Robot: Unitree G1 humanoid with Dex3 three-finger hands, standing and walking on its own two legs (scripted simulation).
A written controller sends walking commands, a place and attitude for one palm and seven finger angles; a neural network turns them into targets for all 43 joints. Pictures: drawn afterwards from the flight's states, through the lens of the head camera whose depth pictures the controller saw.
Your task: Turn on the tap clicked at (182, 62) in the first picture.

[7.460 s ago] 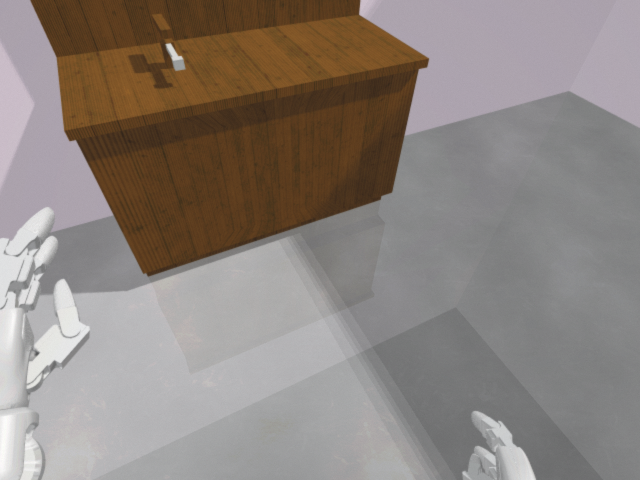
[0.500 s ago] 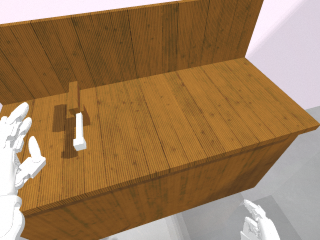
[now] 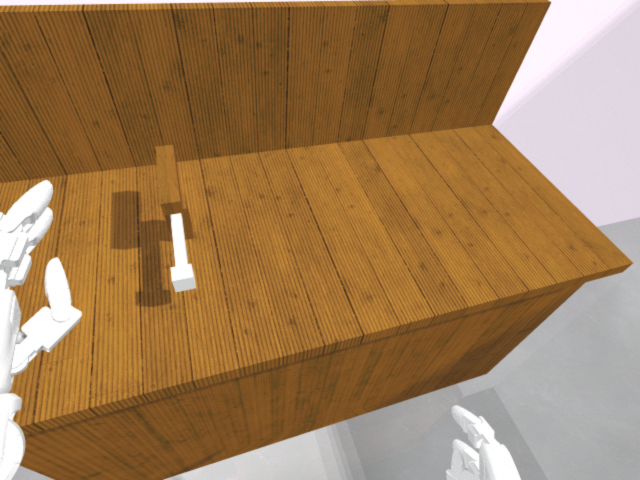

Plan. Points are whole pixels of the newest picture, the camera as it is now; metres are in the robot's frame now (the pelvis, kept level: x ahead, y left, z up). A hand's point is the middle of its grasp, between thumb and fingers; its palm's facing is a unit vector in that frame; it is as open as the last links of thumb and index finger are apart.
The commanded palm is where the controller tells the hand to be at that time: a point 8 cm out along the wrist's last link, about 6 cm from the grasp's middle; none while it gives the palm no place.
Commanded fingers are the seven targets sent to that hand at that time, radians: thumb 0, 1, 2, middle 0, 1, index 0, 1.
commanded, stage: come to a stop and stand still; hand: left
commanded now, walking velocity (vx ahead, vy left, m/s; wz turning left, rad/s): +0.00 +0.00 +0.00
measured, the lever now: (183, 277) +0.36 +0.23 +0.01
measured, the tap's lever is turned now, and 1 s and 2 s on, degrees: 0 0 0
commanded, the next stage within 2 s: look again from close up in 1.12 s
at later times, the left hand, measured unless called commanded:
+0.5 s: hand (104, 269) +0.26 +0.24 +0.16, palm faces +0.37 -0.85 -0.37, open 7.4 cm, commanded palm +0.20 +0.28 +0.18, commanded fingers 0.00 0.90 0.90 -0.20 -0.30 -0.20 -0.30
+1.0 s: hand (144, 281) +0.25 +0.20 +0.16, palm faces +0.38 -0.85 -0.35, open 7.4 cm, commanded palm +0.19 +0.24 +0.18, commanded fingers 0.00 0.90 0.90 -0.20 -0.30 -0.20 -0.30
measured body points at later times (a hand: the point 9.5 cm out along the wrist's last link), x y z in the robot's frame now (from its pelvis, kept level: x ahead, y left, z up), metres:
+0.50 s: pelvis +0.04 -0.01 +0.00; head +0.07 +0.03 +0.45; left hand +0.23 +0.29 +0.18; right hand +0.23 -0.22 -0.06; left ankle +0.07 +0.05 -0.74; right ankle +0.04 -0.15 -0.74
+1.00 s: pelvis +0.04 -0.04 +0.01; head +0.05 -0.03 +0.45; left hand +0.22 +0.25 +0.18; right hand +0.23 -0.27 -0.07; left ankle +0.07 +0.05 -0.74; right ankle +0.04 -0.15 -0.74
